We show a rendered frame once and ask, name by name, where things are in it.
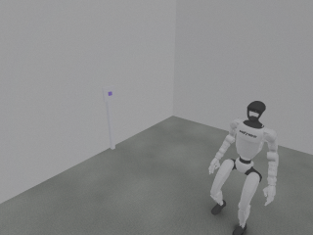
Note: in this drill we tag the right robot forearm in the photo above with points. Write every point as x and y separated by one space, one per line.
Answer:
222 149

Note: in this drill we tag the robot foot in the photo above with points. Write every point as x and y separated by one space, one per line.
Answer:
217 209
239 230

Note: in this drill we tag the right robot upper arm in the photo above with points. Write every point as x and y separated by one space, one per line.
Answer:
233 130

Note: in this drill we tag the robot right hand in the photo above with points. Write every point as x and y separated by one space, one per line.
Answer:
215 164

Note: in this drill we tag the left robot forearm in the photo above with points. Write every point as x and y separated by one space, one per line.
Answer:
272 171

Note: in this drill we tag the robot left hand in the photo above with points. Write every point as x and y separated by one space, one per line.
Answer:
271 192

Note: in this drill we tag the left robot upper arm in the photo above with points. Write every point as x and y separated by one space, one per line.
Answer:
271 136

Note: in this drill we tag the robot left foot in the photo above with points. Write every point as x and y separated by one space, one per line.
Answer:
239 230

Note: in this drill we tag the robot right foot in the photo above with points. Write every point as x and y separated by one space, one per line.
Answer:
217 209

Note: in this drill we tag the panel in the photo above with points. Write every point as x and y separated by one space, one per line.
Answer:
107 99

